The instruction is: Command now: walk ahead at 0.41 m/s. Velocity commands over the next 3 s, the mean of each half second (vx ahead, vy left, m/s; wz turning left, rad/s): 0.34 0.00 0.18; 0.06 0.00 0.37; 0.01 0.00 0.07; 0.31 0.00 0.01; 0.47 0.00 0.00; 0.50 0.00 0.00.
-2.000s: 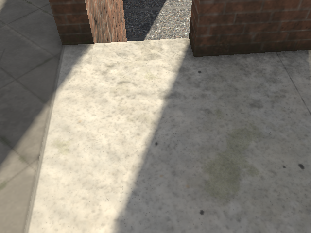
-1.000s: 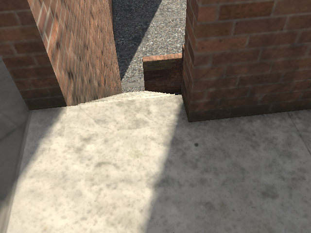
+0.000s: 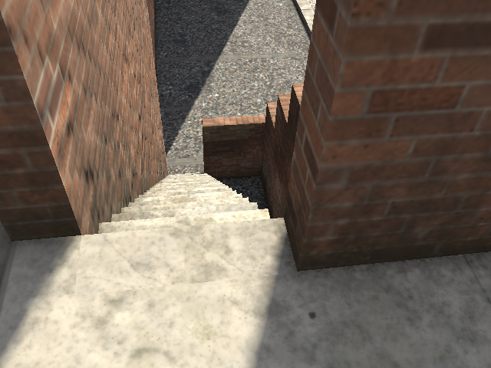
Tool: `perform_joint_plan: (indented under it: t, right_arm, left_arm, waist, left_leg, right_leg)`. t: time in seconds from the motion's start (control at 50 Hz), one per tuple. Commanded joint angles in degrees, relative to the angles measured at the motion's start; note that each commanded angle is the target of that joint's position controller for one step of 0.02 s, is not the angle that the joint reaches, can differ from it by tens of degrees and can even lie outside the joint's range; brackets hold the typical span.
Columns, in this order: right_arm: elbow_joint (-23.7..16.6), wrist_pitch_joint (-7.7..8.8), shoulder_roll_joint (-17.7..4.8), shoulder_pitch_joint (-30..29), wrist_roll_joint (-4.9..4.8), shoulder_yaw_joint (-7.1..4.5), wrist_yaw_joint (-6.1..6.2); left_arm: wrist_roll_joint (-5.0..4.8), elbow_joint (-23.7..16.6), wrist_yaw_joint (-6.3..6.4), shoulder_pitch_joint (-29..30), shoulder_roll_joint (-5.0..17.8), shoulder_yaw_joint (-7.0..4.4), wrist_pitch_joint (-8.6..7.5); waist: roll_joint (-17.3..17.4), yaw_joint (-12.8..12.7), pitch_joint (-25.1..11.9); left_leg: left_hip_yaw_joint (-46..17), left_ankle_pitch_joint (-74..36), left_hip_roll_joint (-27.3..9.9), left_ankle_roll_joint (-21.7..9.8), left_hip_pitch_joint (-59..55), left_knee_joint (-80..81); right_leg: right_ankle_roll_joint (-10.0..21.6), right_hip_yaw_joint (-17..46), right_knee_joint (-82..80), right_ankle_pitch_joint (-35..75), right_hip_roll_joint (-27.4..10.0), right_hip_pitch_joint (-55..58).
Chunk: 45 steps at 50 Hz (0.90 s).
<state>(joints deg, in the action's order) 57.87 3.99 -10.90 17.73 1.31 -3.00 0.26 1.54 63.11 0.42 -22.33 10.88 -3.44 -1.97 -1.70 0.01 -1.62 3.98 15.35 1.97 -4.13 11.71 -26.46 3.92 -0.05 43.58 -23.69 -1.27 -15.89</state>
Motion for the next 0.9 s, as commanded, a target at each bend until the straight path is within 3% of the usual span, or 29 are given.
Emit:
perform_joint_plan:
  t: [0.02, 0.06, 0.1, 0.2, 0.24, 0.3, 0.34, 0.36, 0.38, 0.4, 0.42, 0.44, 0.46, 0.48, 0.5, 0.54, 0.6, 0.64, 0.66, 0.7, 0.78, 0.82, 0.84, 0.86, 0.88, 0.9]
  right_arm:
    - [0.44, 0.32, -6.98, 8.54, 0.11, -1.12, -0.01]
    - [-0.24, 1.29, -5.46, 6.8, -0.41, -0.54, 0.3]
    - [1.1, 1.89, -4.47, 9.55, -0.38, -0.06, 0.46]
    - [2.82, 2.31, -3.16, 13.75, -0.4, 1.04, 0.39]
    - [2.44, 2.61, -4.74, 12.75, -0.11, 0.96, 0.58]
    - [2.56, 2.74, -6.3, 11.25, -0.12, 0.6, 0.96]
    - [2.1, 2.57, -6.96, 9.27, -0.48, 0.23, 0.99]
    - [1.56, 2.41, -6.83, 8.17, -1.09, 0.16, 0.93]
    - [0.16, 2.29, -6.11, 7.65, -1.4, 0.06, 0.89]
    - [-0.42, 1.29, 1.0, 16.28, -3.68, 1.01, 1.53]
    - [1.26, -0.04, -5.08, 15.56, -2.23, -0.61, 1.79]
    - [0.32, -0.73, -5.26, 10.36, -1.02, -1.01, 1.31]
    - [-0.77, -1.07, -4.14, 6.8, -0.23, -0.95, 0.7]
    - [-0.85, -1.67, -4.21, 6.18, 0.49, -1.55, 0.4]
    - [-0.66, -2.61, -3.51, 7.19, 1.27, -1.63, 0.0]
    - [-0.97, -4.09, -2.15, 7.73, 1.31, -1.62, -0.27]
    - [-4.06, -6.64, -3.04, 2.21, 1.59, -1.33, -0.15]
    - [-5.49, -7.69, -3.72, 0.56, -0.08, -1.22, -1.03]
    - [-6.58, -7.98, -4.45, -1.55, -0.11, -1.12, -1.5]
    - [-8.74, -8.21, -4.94, -5.53, 0.14, -1.03, -2.3]
    - [-10.78, -7.14, -5.9, -6.48, 0.02, -1.02, -2.64]
    - [-9.92, -5.84, -5.74, -3.04, 0.14, -0.76, -2.12]
    - [-9.98, -4.91, -8.81, -1.98, 0.78, -1.15, -1.48]
    - [-11.59, -4.68, -15.16, -4.84, 0.24, -2.17, -0.91]
    - [-10.24, -4.29, -12.29, -3.2, 0.38, -1.86, -0.35]
    - [-10.39, -3.8, -9.22, -6.01, 0.32, -0.88, 0.17]
  left_arm:
    - [0.54, -7.51, -1.89, 9.62, 3.56, -0.52, -2.07]
    - [0.64, -6.61, -2.6, 8.13, 3.11, -0.6, -2.14]
    - [0.68, -6.98, -2.72, 9.21, 2.72, -0.63, -1.63]
    - [0.11, -12.39, -2.69, 21.62, 1.67, 0.18, -1.04]
    - [-0.33, -14.08, -2.73, 25.49, 2.1, 0.31, -1.68]
    - [-0.85, -13.98, -1.45, 23.06, 3.23, 0.11, -2.16]
    - [-0.97, -11.74, -0.13, 15.15, 5.59, -0.8, -2.94]
    - [-0.31, -9.83, 0.57, 8.38, 7.59, -1.54, -3.77]
    - [0.77, -8.63, 1.32, 0.58, 11.16, -2.51, -4.82]
    - [2.42, -10.35, 1.21, -0.45, 16.09, -3.06, -4.3]
    - [-0.26, -11.72, 1.24, 1.72, 14.37, -3.19, -3.11]
    - [-0.74, -12.81, 1.35, 7.83, 9.97, -1.77, -2.97]
    - [-0.84, -13.17, 1.48, 11.59, 6.42, -0.63, -2.62]
    - [-0.53, -13.01, 1.88, 11.93, 5.04, -0.02, -2.49]
    - [-0.89, -12.47, 2.44, 11.76, 4.74, 0.17, -2.33]
    - [-0.88, -12.02, 2.58, 10.69, 5.54, 0.22, -2.78]
    - [-1.02, -12.32, 2.15, 11.27, 6.92, -0.12, -3.27]
    - [0.1, -13.02, 1.34, 12.79, 6.82, -0.12, -2.03]
    - [0.2, -13.27, 1.26, 12.74, 7.32, -0.29, -1.42]
    - [0.28, -13.71, 1.26, 11.69, 8.96, -0.65, 0.4]
    - [0.36, -13.4, 0.7, 9.29, 11.22, -1.49, 1.79]
    - [0.24, -12.98, 0.29, 8.76, 10.89, -1.52, 2.45]
    - [0.47, -12.93, -0.37, 6.4, 7.88, -0.95, 2.82]
    - [-0.65, -15.64, -0.41, 6.28, 2.19, 0.58, 2.9]
    - [-0.22, -14.92, 0.2, 10.06, 5.41, 0.04, 4.04]
    - [-0.94, -14.41, 0.1, 9.14, 5.36, -0.15, 4.67]
  waist:
    - [5.9, 1.93, 10.99]
    - [5.15, 0.13, 8.99]
    - [5.64, 0.05, 7.51]
    - [6.66, 2.08, 8.99]
    - [6.64, 2.25, 9.65]
    - [7.27, 0.58, 7.4]
    - [7.79, -2.38, 3.47]
    - [6.44, -5.12, -0.15]
    - [3.26, -7.15, -6.19]
    - [-11.18, -3.07, -17.16]
    - [-5.67, -3.72, -20.82]
    - [-2.72, -1.33, -12.78]
    - [-1.11, -0.44, -6.12]
    - [-2.71, 0.78, -3.83]
    - [-3.88, 1.88, -2.54]
    - [-3.21, 3.08, -3.13]
    - [-3.56, 3.48, -2.31]
    - [-7.0, 3.59, -1.9]
    - [-7.21, 2.86, -1.5]
    - [-5.42, 1.47, -1.3]
    - [-4.37, -0.08, -1.3]
    - [-1.24, 1.64, -0.97]
    - [8.35, 1.15, -0.84]
    - [21.11, -0.16, 0.68]
    - [12.61, 2.53, 1.11]
    - [10.69, -0.22, 1.46]
  left_leg:
    - [-29.88, 21.95, -20.26, -7.97, -9.93, 21.8]
    - [-21.01, 8.0, -16.19, -6.19, -9.86, 22.37]
    - [-15.68, -4.1, -14.11, -6.08, -11.56, 20.98]
    - [-10.92, -20.83, -12.97, -7.02, -10.81, 19.43]
    - [-10.25, -27.8, -12.46, -7.25, -9.05, 18.55]
    - [-9.9, -42.88, -12.49, -5.57, -9.82, 11.58]
    - [-10.1, -52.11, -10.5, -3.2, -11.16, 1.82]
    - [-9.04, -48.3, -7.7, -1.66, -8.06, -7.53]
    - [-8.25, -29.12, -4.32, -1.03, 1.62, -20.48]
    - [-3.83, 21.37, 4.01, 0.79, 17.59, -41.88]
    - [-7.4, 19.97, 2.11, 0.58, 17.08, -47.52]
    - [-7.51, 15.5, -0.91, 0.71, 18.3, -46.49]
    - [-6.3, 12.31, -2.58, 1.22, 18.2, -44.07]
    - [-6.41, 10.7, -3.52, 1.77, 17.06, -42.23]
    - [-5.8, 10.0, -3.93, 2.43, 14.39, -41.21]
    - [-4.73, 8.79, -3.34, 2.63, 12.06, -39.91]
    - [-3.83, 5.31, -4.8, 2.97, 13.26, -33.12]
    - [-2.78, 1.68, -4.76, 2.85, 10.57, -27.44]
    - [-2.1, 0.84, -4.73, 2.79, 9.7, -25.12]
    - [-0.95, 1.59, -4.15, 3.04, 9.25, -21.53]
    - [0.16, 6.42, -2.96, 2.2, 6.02, -13.62]
    - [-1.22, -1.0, -2.49, 1.03, -2.45, 0.13]
    - [-12.41, -2.99, -10.44, -0.28, -5.69, 11.73]
    - [-28.62, -19.53, -24.32, -7.32, -4.65, 14.98]
    - [-24.15, -24.17, -23.58, -11.3, -0.87, 12.28]
    - [-19.81, -25.59, -20.17, -10.63, 0.31, 11.64]
  right_leg:
    - [1.8, 1.12, 15.32, 4.4, -3.02, -28.7]
    - [0.37, -0.04, 13.93, 10.11, -3.85, -25.55]
    - [-0.68, -1.63, 13.23, 13.07, -3.26, -25.69]
    - [-2.88, -4.08, 2.16, 18.72, -2.29, -25.88]
    - [-2.69, -4.73, -5.4, 21.24, -0.98, -20.47]
    - [-1.34, -4.69, -10.25, 20.58, 1.3, -11.49]
    - [-0.01, -4.75, -15.11, 21.64, 3.82, -1.93]
    - [0.8, -4.3, -19.11, 27.45, 2.75, 8.1]
    - [1.7, 2.97, -17.73, 34.46, -6.27, 22.02]
    - [10.07, 22.51, -13.87, 62.31, -27.8, 37.93]
    - [13.11, 26.16, -18.11, 58.58, -27.03, 31.01]
    - [11.61, 18.71, -20.8, 49.43, -23.52, 22.27]
    - [9.69, 12.71, -23.47, 47.46, -19.98, 14.84]
    - [8.93, 8.89, -25.0, 47.79, -17.89, 11.15]
    - [8.61, 5.21, -26.13, 48.42, -16.64, 6.75]
    - [9.27, 1.86, -26.73, 49.71, -16.52, 3.74]
    - [9.86, -1.28, -28.91, 40.43, -17.36, 1.13]
    - [8.08, -5.54, -28.84, 31.04, -14.74, -1.53]
    - [7.84, -6.09, -29.34, 26.58, -14.97, -2.34]
    - [7.71, -5.64, -29.43, 19.18, -16.58, -1.94]
    - [6.65, -3.72, -25.45, 16.78, -18.22, 0.71]
    - [2.21, -5.54, -19.9, 17.19, -16.5, -2.41]
    - [-2.03, -10.23, -9.99, 11.4, -11.8, -5.49]
    - [-5.68, -12.16, -2.97, -7.4, -1.65, -13.62]
    - [-5.57, -4.36, 3.59, -9.18, -2.91, -9.94]
    - [-5.42, -2.14, 5.22, -6.25, -2.46, -8.53]
